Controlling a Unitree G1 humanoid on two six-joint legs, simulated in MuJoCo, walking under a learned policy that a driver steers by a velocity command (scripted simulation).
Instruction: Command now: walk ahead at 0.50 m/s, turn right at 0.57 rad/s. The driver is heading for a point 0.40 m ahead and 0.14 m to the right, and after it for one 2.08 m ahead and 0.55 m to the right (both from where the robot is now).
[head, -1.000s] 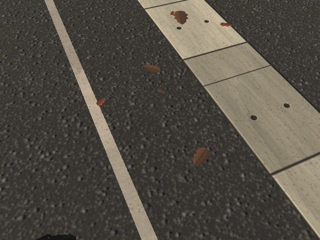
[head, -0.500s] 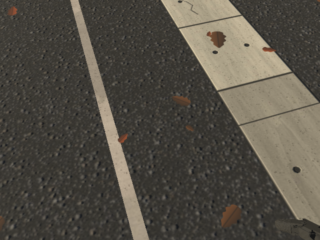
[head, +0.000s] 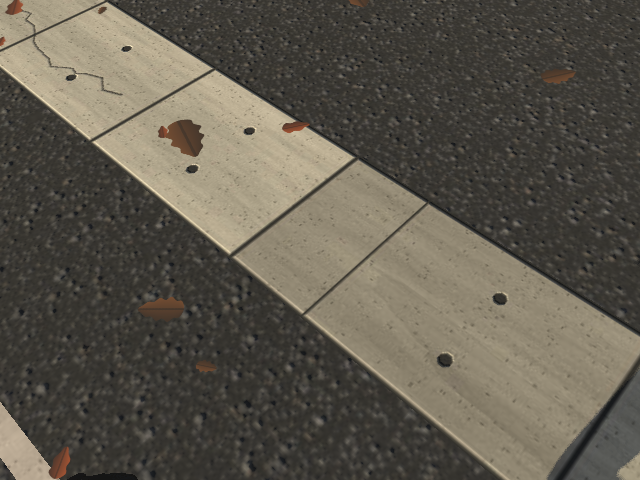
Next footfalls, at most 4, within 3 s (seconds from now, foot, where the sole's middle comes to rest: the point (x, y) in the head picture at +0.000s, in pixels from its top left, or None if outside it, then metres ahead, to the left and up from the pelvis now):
0.08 right None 0.21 -0.12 -0.77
0.54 left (311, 465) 0.50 0.01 -0.77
0.94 right None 0.35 -0.19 -0.77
2.58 right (472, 335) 0.76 -0.38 -0.77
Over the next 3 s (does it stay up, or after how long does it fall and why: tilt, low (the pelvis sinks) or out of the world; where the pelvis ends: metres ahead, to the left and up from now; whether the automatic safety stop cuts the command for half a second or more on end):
stays up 0.86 -0.32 0.01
